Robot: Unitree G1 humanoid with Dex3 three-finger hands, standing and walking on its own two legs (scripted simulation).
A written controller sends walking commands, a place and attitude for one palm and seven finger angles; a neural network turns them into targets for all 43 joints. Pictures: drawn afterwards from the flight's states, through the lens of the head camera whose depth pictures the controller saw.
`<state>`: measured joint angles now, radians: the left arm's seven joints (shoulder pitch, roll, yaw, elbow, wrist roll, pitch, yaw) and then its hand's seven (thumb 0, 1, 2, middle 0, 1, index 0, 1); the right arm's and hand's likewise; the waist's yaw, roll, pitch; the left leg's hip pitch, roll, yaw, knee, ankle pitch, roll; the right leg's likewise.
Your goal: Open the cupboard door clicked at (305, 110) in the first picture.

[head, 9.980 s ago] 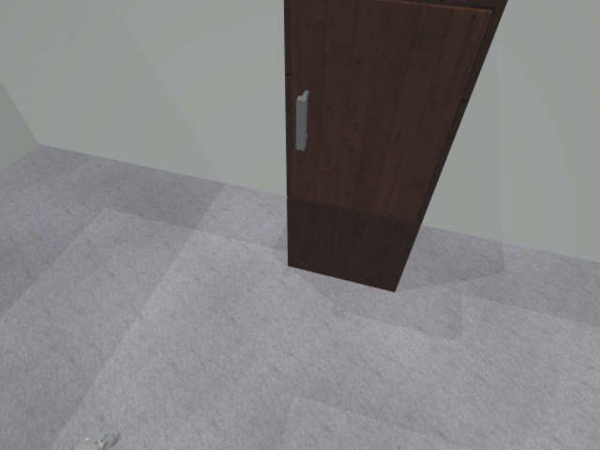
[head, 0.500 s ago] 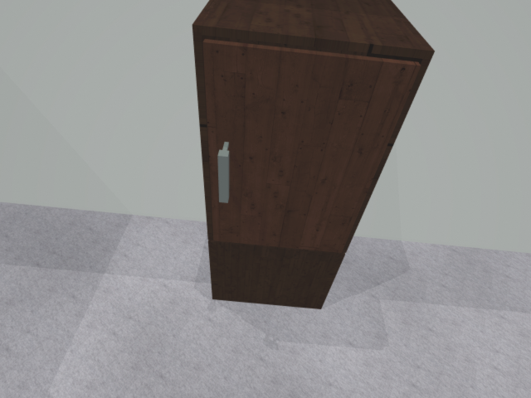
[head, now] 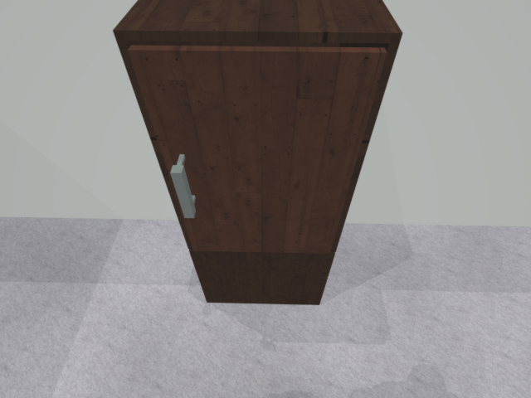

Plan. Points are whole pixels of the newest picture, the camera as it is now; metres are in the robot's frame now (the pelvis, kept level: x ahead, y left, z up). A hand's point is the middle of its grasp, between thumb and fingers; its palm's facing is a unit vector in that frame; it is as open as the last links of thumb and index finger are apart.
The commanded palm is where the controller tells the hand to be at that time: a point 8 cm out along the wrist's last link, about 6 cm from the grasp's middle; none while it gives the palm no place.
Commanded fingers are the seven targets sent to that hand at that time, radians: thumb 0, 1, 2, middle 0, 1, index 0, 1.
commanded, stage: come to a stop and stand still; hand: left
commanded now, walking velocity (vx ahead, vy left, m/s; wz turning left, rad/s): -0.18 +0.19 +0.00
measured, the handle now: (185, 186) +0.54 +0.19 -0.04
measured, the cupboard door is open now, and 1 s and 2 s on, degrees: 0 0 0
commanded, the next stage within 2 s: look again from close up in 1.38 s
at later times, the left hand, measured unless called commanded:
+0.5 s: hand out of the picture +0.01 +0.18 -0.17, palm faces +0.04 -0.97 -0.24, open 7.4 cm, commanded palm none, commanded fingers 0.00 0.90 0.90 -0.20 -0.30 -0.20 -0.30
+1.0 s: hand out of the picture -0.04 +0.24 -0.17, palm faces +0.01 -0.98 -0.22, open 7.4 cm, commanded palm none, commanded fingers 0.00 0.90 0.90 -0.20 -0.30 -0.20 -0.30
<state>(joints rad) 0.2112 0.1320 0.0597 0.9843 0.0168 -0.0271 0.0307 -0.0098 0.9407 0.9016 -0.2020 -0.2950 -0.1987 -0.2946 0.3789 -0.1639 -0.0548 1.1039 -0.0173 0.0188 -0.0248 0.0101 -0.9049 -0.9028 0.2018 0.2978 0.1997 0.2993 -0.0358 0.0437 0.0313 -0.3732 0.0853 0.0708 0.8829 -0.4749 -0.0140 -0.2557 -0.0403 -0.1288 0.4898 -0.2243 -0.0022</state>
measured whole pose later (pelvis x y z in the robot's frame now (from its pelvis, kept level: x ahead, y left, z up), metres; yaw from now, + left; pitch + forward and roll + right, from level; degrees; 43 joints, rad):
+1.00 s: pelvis -0.07 +0.04 +0.00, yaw +0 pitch -2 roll -2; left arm 0.32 0.21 0.01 0.97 0.02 0.02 0.02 0.00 0.91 0.90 -0.20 -0.30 -0.20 -0.29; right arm 0.30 -0.19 -0.01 1.00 -0.02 0.03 0.00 0.01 -0.91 -0.90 0.20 0.30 0.20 0.30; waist -0.01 0.00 0.01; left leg -0.32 -0.03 0.04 0.52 -0.19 0.07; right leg -0.28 -0.02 -0.02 0.52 -0.29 0.00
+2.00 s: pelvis -0.13 +0.05 -0.01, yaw +3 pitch -5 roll -1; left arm 0.40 0.16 0.04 1.04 0.03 0.02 0.02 0.00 0.91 0.90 -0.20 -0.29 -0.20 -0.29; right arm 0.25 -0.17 -0.03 1.07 -0.02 0.04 0.00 0.01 -0.90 -0.90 0.20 0.30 0.20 0.30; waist 0.03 0.00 0.04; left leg -0.36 -0.05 0.08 0.53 -0.17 0.08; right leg -0.34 -0.01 0.05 0.62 -0.35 -0.02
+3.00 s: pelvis -0.11 +0.00 +0.00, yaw -1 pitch +1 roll -2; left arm 0.28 0.19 0.05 1.02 0.02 -0.05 0.01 -0.04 0.95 0.90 -0.20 -0.30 -0.20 -0.29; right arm 0.23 -0.17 -0.06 0.97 -0.02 -0.03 0.01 0.01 -0.91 -0.90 0.20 0.30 0.20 0.30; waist -0.02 -0.01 0.01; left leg -0.50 0.08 0.08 0.78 -0.26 0.01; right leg -0.09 0.03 -0.11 0.38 -0.30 -0.03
